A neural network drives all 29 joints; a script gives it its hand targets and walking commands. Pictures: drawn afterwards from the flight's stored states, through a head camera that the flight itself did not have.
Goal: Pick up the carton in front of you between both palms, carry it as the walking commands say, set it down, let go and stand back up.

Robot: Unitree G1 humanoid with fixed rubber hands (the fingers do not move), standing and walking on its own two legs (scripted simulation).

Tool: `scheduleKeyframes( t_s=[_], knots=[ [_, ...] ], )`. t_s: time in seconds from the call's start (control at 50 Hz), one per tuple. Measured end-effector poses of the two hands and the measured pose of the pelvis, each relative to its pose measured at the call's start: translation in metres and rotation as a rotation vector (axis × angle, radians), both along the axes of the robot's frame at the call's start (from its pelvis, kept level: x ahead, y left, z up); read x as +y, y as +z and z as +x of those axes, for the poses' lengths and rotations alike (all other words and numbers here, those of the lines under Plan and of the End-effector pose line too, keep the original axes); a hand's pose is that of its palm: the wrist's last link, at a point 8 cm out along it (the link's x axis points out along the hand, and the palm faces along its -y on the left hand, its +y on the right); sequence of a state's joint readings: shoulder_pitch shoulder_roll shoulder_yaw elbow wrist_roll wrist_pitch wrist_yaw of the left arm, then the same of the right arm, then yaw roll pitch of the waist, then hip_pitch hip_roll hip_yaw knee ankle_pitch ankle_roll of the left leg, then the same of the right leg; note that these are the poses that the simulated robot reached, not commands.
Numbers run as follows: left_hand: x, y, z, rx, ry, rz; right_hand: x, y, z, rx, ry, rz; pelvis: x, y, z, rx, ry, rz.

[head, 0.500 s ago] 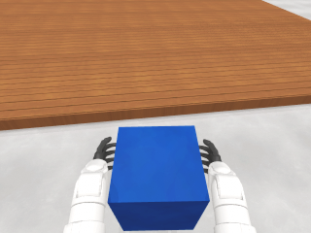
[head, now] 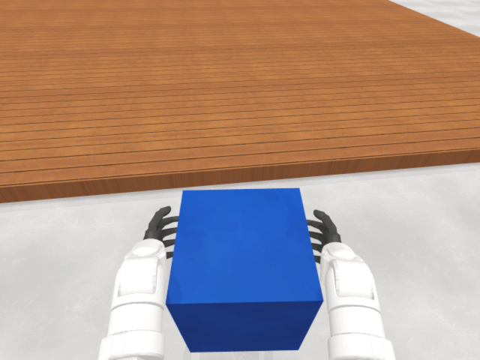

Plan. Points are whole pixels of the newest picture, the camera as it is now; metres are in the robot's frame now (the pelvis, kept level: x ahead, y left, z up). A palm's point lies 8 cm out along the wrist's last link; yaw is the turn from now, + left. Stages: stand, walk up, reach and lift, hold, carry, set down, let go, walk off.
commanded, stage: hold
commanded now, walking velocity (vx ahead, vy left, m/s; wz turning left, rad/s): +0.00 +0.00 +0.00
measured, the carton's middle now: (242, 273) +0.29 +0.00 -0.02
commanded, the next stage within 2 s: carry in 0.42 s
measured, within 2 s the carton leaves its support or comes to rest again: neither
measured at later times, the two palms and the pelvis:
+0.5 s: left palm (155, 243) +0.30 +0.15 +0.05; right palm (328, 247) +0.30 -0.15 +0.05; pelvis +0.02 +0.00 +0.00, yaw +0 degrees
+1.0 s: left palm (167, 177) +0.44 +0.15 +0.09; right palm (316, 177) +0.44 -0.15 +0.09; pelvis +0.20 +0.00 -0.01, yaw +2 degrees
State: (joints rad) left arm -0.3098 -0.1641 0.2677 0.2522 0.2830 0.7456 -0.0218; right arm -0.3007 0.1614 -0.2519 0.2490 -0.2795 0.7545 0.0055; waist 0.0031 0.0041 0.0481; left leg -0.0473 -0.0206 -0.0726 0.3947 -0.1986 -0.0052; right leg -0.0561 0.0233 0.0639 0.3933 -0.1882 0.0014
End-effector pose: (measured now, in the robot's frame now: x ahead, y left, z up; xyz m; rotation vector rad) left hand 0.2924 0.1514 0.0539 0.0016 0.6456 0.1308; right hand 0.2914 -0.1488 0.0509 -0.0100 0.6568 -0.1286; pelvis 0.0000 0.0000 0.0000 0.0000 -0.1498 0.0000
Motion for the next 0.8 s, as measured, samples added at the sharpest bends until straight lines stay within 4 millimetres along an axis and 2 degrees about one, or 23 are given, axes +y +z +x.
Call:
scheduleKeyframes(
  t_s=[0.4,0.54,0.6,0.7,0.8],
  knots=[
    [0.000,-0.001,0.004,0.008,-0.017,0.021,0.000,-0.001,0.003,0.009,0.013,-0.022,0.001,0.002,0.011,0.010,-0.001,-0.001],
    [0.003,0.004,0.015,-0.012,-0.008,0.007,0.003,0.004,0.014,-0.012,0.005,-0.016,0.003,-0.002,0.022,0.120,0.017,-0.007],
    [0.010,0.011,0.026,-0.046,0.006,-0.008,0.010,0.014,0.027,-0.046,-0.003,-0.003,0.008,-0.005,0.033,0.152,0.030,-0.003],
    [0.024,0.025,0.049,-0.055,0.029,-0.027,0.024,0.028,0.054,-0.054,-0.007,0.012,0.020,-0.005,0.063,0.200,-0.007,-0.002],
    [0.015,0.037,0.081,-0.029,0.023,-0.043,0.016,0.037,0.078,-0.027,-0.041,0.023,0.017,0.002,0.101,0.237,-0.015,-0.030]
  ],
)
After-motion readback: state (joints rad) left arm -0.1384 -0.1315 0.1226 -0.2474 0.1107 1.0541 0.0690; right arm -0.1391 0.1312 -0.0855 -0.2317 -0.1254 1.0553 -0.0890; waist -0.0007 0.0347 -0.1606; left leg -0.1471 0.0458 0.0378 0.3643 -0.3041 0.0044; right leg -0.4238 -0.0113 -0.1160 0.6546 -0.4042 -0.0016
